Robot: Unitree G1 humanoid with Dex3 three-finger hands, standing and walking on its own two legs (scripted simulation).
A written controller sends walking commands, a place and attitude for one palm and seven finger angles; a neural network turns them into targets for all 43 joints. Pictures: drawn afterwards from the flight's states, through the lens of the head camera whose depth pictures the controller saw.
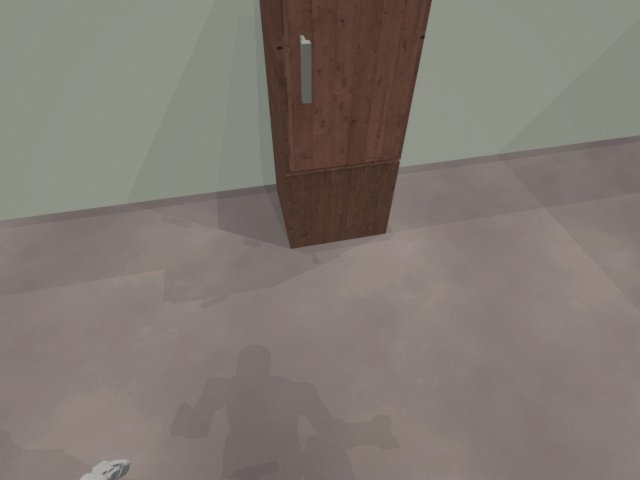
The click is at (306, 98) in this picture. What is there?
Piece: cupboard door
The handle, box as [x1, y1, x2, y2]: [300, 35, 311, 103]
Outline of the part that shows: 300,35 301,94 302,101 304,103 311,102 310,42 309,40 306,40 303,35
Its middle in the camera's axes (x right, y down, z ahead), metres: -0.05 -0.46 +1.05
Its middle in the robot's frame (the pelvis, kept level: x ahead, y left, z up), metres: +1.10 +0.11 +0.02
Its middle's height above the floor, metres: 0.79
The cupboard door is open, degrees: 0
